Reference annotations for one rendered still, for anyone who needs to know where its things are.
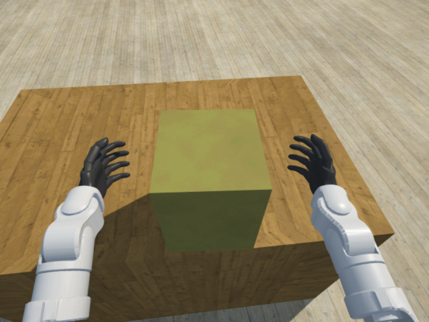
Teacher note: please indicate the left robot forearm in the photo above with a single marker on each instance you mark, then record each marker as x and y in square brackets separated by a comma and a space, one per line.
[61, 286]

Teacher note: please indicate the right robot forearm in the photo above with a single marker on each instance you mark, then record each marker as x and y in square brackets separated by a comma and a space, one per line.
[371, 293]

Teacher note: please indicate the carton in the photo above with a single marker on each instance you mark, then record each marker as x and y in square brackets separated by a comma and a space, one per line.
[210, 184]

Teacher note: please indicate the robot left hand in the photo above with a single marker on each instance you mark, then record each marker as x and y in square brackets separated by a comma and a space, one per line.
[96, 169]

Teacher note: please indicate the pedestal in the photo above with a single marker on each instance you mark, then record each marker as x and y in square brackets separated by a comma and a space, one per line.
[45, 137]

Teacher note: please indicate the robot right hand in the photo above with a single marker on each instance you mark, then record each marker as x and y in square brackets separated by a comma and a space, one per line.
[320, 170]

